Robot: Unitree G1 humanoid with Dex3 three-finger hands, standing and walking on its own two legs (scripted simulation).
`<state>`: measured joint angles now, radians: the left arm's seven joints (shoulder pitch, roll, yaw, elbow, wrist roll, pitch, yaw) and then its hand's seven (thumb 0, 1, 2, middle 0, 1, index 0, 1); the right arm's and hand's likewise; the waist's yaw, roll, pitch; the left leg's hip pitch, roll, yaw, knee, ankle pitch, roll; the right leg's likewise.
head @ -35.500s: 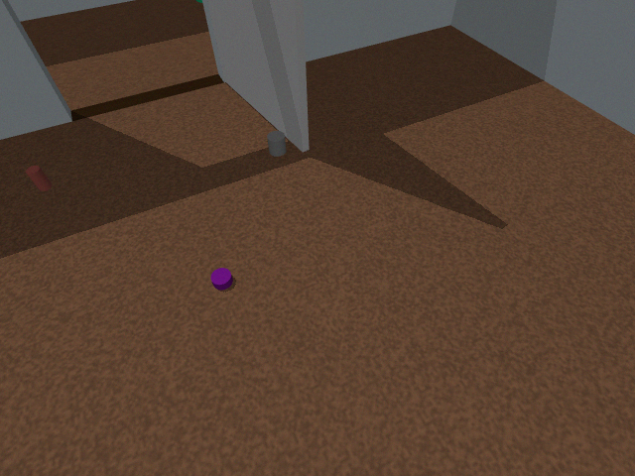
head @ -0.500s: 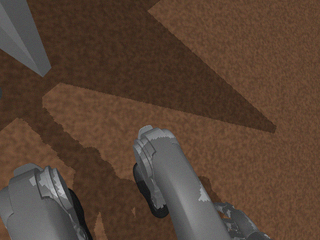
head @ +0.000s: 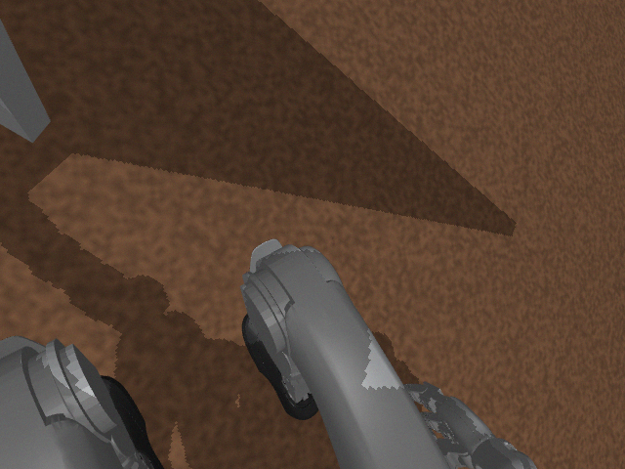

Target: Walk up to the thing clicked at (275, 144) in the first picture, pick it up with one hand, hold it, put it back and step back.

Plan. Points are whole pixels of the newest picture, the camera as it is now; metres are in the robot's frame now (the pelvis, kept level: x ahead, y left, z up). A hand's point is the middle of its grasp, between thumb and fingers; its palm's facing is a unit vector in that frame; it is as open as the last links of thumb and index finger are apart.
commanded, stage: rest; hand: left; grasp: from above
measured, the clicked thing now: out of the picture +0.50 +0.30 -0.27
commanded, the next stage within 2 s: open in 0.10 s
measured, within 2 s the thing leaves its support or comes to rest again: rests again in 2.00 s
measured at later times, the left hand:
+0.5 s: hand out of the picture +0.49 +0.29 -0.23, palm faces -0.45 -0.13 -0.88, open 10.8 cm
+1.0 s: hand out of the picture +0.50 +0.29 -0.23, palm faces -0.45 -0.13 -0.88, open 13.2 cm
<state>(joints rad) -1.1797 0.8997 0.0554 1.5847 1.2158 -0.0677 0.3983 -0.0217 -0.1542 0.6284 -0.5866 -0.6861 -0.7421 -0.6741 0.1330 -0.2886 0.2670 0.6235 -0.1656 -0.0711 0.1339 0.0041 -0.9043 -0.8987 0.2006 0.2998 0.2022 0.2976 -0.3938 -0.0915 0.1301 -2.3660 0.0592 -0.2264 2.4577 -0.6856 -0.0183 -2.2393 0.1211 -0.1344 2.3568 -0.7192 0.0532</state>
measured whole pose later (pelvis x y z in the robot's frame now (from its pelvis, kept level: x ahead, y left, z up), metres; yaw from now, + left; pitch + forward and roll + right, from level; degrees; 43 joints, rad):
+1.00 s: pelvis -0.01 +0.00 +0.00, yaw -2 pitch +30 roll -13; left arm -1.21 0.97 0.01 1.65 1.19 -0.07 0.44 0.00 -0.41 0.86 -0.18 -1.10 -0.21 -1.06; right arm 0.12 -0.32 0.33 0.61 -0.18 -0.13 0.15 0.00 -0.89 -0.90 0.20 0.30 0.20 0.30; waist -0.42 -0.13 0.16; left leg -2.36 0.06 -0.27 2.48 -0.68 -0.02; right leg -2.22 0.13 -0.17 2.35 -0.70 0.05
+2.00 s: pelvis +0.00 +0.00 +0.00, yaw +0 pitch +33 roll -11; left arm -1.14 0.89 0.02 1.33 1.17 0.01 0.32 0.01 -0.52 0.90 -0.12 -0.99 -0.13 -0.98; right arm 0.18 -0.29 0.25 0.59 -0.14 -0.05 0.17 0.01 -0.90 -0.90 0.20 0.30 0.20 0.30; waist -0.36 -0.06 0.05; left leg -2.36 0.06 -0.23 2.44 -0.67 -0.02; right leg -2.24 0.11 -0.14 2.33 -0.70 0.05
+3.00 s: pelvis -0.01 +0.00 +0.03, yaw +3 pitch +34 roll -10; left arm -1.10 0.78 -0.03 1.15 1.06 0.01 0.07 0.00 -0.01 0.93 -0.27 -0.67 -0.25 -0.68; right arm 0.22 -0.28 0.18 0.55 -0.10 0.10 0.08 0.00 -0.89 -0.90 0.20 0.30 0.20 0.30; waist -0.28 0.01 -0.01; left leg -2.31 0.04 -0.18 2.32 -0.63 -0.02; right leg -2.18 0.08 -0.11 2.25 -0.69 0.04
